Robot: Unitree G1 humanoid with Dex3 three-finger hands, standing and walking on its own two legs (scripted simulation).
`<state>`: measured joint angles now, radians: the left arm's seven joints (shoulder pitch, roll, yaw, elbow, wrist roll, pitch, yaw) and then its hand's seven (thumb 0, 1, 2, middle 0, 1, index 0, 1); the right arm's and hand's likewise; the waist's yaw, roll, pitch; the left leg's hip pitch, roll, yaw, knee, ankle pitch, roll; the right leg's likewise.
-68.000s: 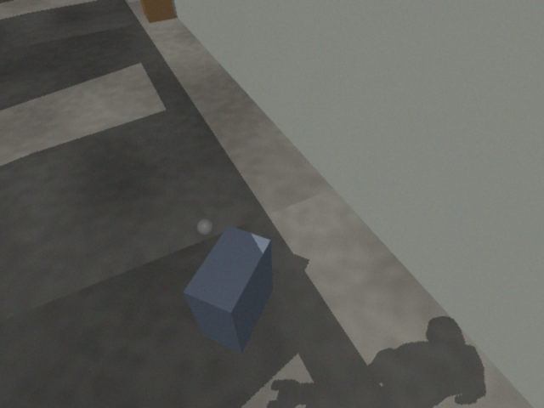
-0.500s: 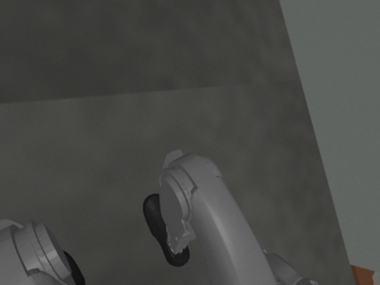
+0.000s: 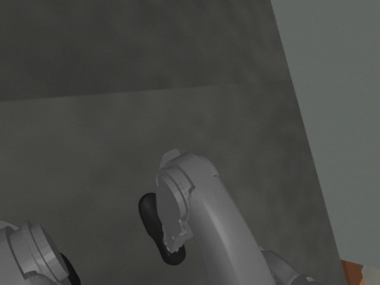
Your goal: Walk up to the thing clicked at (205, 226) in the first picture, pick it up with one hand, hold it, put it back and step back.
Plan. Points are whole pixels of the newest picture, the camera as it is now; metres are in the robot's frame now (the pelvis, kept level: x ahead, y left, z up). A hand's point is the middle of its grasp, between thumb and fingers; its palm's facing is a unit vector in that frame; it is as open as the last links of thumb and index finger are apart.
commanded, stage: open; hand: left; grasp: from above
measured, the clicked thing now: out of the picture +0.48 +0.35 -0.27
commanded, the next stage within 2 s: withdraw in 0.64 s
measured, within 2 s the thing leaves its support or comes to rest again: neither
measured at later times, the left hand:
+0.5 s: hand out of the picture +0.47 +0.33 -0.24, palm faces -0.45 -0.15 -0.88, open 13.6 cm
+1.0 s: hand out of the picture +0.49 +0.35 -0.20, palm faces -0.32 -0.10 -0.94, open 14.0 cm
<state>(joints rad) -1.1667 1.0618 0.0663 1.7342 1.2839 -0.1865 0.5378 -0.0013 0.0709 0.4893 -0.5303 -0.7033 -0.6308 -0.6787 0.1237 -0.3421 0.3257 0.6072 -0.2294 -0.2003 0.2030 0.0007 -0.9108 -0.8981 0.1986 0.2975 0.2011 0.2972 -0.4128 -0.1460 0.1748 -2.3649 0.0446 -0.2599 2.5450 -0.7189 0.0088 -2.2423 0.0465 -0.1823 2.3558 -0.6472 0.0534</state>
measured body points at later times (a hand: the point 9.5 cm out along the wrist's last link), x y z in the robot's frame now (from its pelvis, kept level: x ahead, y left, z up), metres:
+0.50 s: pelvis +0.00 +0.00 +0.00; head +0.28 +0.13 +0.32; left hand +0.49 +0.34 -0.19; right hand +0.05 -0.25 -0.05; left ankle +0.06 +0.13 -0.27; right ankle +0.12 -0.12 -0.27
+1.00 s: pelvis +0.00 +0.00 +0.01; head +0.27 +0.13 +0.34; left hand +0.50 +0.35 -0.14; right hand +0.06 -0.25 -0.05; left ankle +0.06 +0.13 -0.27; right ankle +0.12 -0.12 -0.27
